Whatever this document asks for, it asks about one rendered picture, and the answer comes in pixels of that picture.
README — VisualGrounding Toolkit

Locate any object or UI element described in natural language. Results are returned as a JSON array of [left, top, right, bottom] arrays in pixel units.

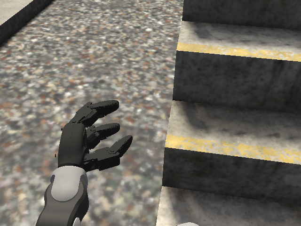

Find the left robot forearm
[[34, 166, 89, 226]]

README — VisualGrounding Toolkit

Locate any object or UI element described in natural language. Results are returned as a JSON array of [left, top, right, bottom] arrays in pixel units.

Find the left robot hand
[[55, 100, 133, 172]]

